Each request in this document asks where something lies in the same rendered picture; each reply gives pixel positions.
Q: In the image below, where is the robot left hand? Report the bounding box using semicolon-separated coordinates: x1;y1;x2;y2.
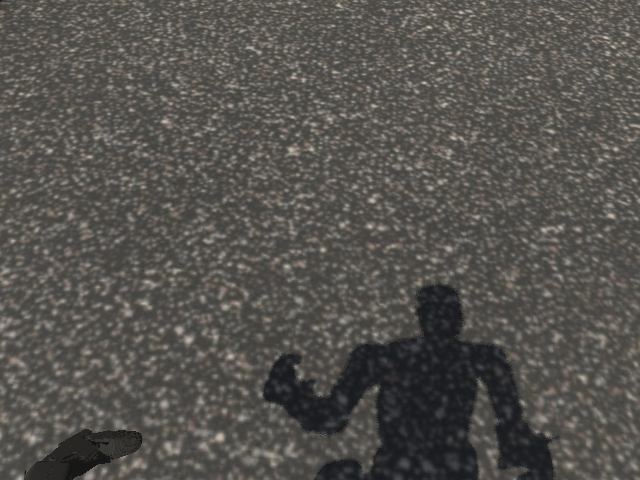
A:
24;429;142;480

